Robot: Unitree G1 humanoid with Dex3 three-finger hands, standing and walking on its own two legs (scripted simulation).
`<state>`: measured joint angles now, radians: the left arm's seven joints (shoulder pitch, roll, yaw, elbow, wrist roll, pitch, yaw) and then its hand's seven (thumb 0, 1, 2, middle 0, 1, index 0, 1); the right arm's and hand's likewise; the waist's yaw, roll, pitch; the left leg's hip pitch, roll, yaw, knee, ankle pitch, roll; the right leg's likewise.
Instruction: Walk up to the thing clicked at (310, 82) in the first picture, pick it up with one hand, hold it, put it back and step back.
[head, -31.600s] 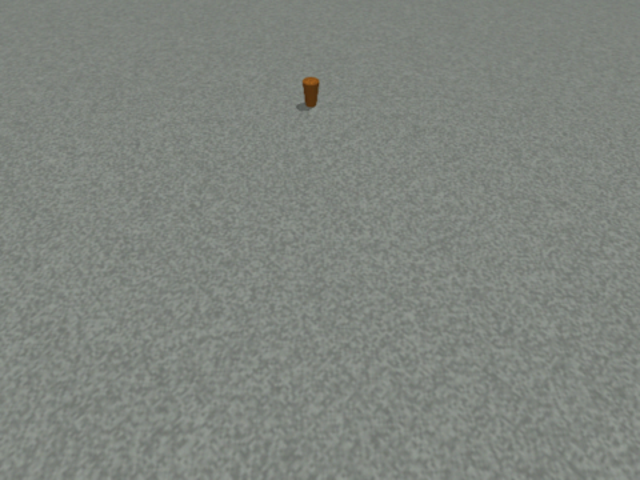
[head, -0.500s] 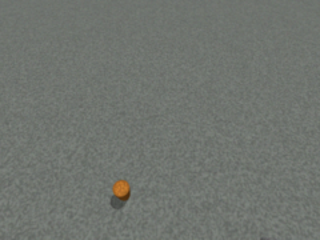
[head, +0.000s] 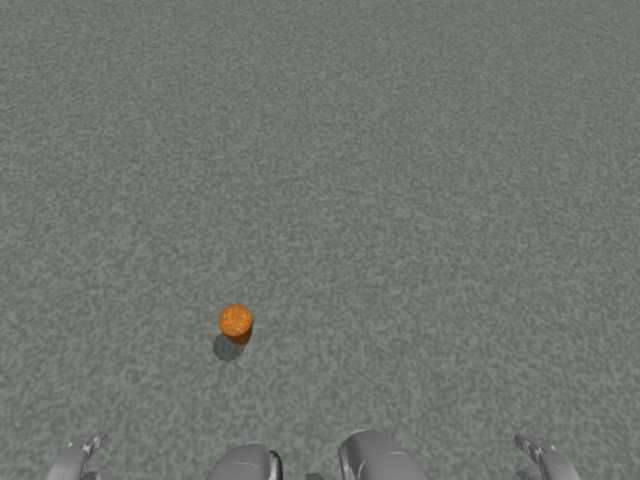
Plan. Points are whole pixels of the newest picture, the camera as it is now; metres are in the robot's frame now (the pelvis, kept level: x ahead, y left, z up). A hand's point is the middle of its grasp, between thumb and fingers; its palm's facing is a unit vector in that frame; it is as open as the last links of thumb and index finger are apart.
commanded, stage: step back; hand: left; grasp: from the side
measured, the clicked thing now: (238, 327) +0.50 +0.19 -0.69
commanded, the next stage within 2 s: none
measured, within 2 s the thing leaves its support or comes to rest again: neither
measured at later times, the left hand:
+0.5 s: hand out of the picture +0.01 +0.27 -0.15, palm faces +0.04 -0.93 -0.37, open 7.4 cm
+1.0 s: hand out of the picture -0.23 +0.24 -0.14, palm faces -0.03 -0.92 -0.40, open 7.4 cm
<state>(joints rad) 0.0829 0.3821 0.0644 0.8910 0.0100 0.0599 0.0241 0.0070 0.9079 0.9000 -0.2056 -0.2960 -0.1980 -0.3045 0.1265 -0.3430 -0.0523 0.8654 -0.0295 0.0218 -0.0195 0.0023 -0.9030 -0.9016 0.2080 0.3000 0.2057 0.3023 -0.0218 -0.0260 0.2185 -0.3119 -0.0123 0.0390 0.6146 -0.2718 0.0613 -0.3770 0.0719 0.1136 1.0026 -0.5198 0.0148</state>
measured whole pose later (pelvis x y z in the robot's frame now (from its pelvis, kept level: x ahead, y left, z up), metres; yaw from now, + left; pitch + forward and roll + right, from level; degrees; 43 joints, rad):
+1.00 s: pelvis -0.29 -0.03 -0.01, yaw -3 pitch -3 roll +1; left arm 0.25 0.36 0.08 0.86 0.04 0.06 -0.02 0.01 0.91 0.90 -0.21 -0.30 -0.20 -0.30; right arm 0.15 -0.41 -0.07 0.84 -0.02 0.06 -0.02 0.00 -0.90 -0.90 0.21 0.30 0.20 0.30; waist 0.03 0.02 0.13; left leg -0.55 -0.08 -0.11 1.00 -0.42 -0.01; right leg -0.26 -0.01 0.04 0.69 -0.38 -0.01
